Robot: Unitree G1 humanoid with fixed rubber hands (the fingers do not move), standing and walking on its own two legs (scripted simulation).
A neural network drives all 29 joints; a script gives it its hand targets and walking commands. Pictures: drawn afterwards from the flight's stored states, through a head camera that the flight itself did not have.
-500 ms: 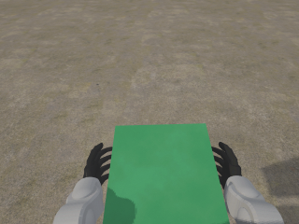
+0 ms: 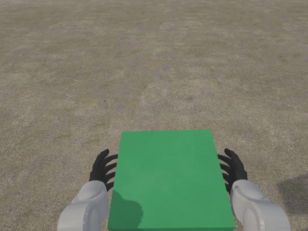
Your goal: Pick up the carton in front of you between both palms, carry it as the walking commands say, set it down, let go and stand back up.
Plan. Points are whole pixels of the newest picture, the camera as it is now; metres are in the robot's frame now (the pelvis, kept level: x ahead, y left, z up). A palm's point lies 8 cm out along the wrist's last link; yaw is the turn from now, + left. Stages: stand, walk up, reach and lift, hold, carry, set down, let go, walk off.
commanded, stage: carry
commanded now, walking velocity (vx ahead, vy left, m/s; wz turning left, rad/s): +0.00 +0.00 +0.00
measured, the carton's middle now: (167, 193) +0.24 +0.00 +0.02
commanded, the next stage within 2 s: hold in 1.14 s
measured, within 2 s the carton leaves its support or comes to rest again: neither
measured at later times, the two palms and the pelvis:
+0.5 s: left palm (96, 193) +0.22 +0.16 +0.06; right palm (229, 192) +0.22 -0.14 +0.06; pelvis -0.03 +0.01 +0.00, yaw +0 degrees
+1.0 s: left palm (103, 192) +0.24 +0.15 +0.04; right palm (227, 193) +0.23 -0.14 +0.03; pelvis -0.06 +0.01 +0.00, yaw +0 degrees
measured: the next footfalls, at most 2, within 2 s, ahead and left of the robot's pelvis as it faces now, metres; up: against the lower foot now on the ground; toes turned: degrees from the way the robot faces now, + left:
none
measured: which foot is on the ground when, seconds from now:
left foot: down 0.00-1.00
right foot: down 0.00-1.00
